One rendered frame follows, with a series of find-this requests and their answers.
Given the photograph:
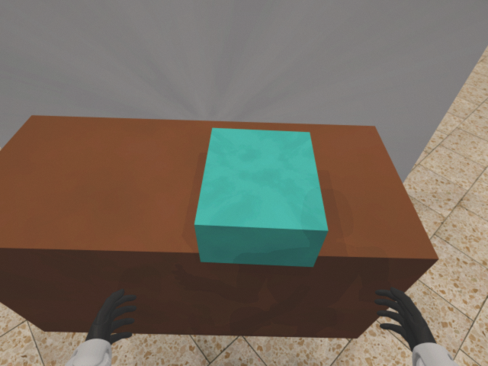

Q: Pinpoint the left robot hand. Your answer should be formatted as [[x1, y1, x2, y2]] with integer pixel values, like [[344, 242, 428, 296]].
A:
[[85, 289, 136, 345]]

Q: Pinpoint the right robot forearm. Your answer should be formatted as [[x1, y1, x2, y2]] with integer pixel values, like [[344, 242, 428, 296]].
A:
[[412, 342, 459, 366]]

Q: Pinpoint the right robot hand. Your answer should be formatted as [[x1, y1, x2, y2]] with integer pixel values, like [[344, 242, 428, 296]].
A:
[[374, 287, 437, 352]]

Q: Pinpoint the carton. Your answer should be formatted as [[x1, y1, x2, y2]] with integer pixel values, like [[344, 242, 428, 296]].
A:
[[194, 128, 328, 267]]

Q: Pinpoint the left robot forearm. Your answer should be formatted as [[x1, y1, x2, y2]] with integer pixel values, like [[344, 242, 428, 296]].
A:
[[65, 339, 112, 366]]

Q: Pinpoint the pedestal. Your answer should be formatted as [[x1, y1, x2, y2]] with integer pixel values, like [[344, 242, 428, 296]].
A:
[[0, 115, 439, 339]]

